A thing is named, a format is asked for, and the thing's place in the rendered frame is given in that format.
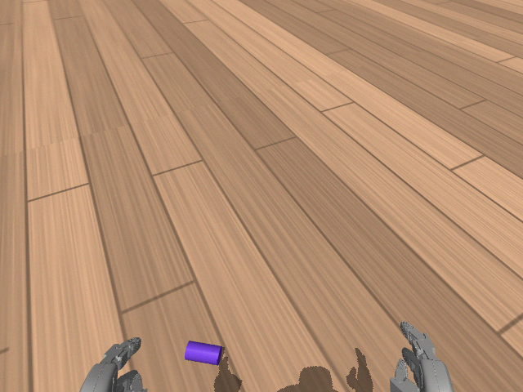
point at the left robot hand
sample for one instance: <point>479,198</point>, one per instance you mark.
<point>103,377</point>

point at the right robot hand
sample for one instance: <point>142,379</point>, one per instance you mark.
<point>429,373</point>

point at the can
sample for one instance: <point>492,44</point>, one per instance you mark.
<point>204,353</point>

